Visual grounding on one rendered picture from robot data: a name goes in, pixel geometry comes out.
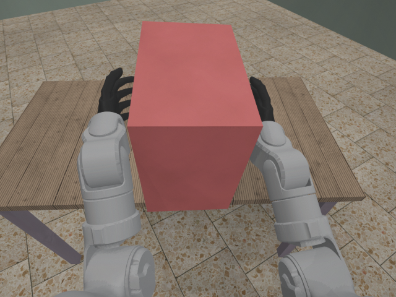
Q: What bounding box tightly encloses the robot left upper arm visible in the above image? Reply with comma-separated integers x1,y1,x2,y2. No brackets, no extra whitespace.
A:
54,245,156,297

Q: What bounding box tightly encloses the right robot forearm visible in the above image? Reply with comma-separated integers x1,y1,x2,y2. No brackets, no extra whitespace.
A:
249,121,355,291

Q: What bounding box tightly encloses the table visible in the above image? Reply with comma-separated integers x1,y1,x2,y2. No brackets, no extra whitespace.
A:
0,77,366,264

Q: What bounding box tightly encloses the robot right upper arm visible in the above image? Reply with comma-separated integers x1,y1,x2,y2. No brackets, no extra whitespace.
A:
278,246,374,297

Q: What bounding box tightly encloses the left robot hand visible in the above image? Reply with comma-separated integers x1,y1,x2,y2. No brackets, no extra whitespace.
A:
98,68,134,121

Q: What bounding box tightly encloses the right robot hand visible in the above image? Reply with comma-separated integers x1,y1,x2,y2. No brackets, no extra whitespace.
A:
249,76,275,122

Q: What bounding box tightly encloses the left robot forearm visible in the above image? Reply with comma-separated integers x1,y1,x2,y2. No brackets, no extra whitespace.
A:
77,111,141,286

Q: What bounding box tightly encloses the carton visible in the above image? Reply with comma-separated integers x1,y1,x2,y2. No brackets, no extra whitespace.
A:
127,21,263,212

